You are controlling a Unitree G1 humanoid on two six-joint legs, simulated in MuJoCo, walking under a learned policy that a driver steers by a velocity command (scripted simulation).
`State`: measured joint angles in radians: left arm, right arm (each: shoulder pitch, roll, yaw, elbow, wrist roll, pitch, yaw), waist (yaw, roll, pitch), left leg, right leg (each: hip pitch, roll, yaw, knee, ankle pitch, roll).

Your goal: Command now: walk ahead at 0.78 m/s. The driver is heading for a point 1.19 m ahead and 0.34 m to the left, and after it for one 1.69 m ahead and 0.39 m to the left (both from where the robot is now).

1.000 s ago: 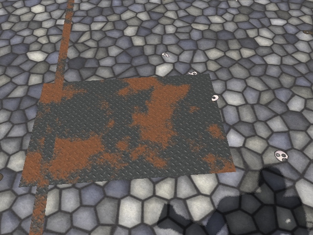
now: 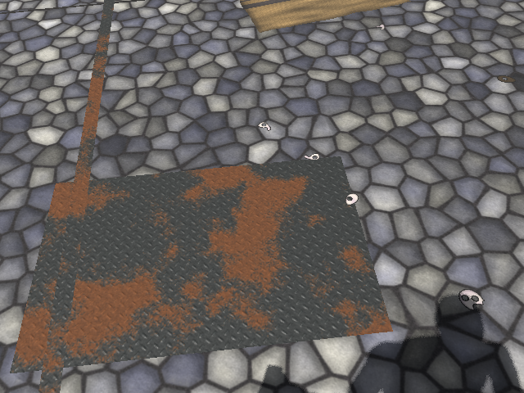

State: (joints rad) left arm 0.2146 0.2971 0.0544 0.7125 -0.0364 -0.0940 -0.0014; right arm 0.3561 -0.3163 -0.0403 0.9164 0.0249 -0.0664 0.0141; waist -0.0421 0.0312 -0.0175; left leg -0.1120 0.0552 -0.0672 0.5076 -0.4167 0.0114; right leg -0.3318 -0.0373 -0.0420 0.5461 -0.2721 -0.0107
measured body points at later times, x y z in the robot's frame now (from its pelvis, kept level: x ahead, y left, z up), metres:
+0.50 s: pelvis +0.34 +0.00 -0.03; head +0.39 +0.00 +0.41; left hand +0.26 +0.26 -0.16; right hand +0.60 -0.22 -0.10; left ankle +0.52 +0.09 -0.73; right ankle +0.04 -0.12 -0.70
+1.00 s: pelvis +0.79 +0.00 -0.02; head +0.81 +0.01 +0.43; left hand +0.93 +0.31 -0.07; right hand +0.91 -0.26 -0.14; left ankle +0.56 +0.07 -0.65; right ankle +0.93 -0.11 -0.73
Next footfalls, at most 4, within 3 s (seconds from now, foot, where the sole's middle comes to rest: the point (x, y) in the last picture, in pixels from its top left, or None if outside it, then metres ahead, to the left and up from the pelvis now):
0.48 left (241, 376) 0.56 0.09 -0.77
0.94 right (298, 240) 0.97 -0.09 -0.77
1.40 left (162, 197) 1.18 0.35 -0.77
1.86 right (146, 141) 1.47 0.43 -0.77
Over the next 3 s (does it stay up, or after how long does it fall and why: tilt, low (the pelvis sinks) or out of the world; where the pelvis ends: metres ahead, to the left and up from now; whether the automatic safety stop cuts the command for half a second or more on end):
stays up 1.35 0.48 0.01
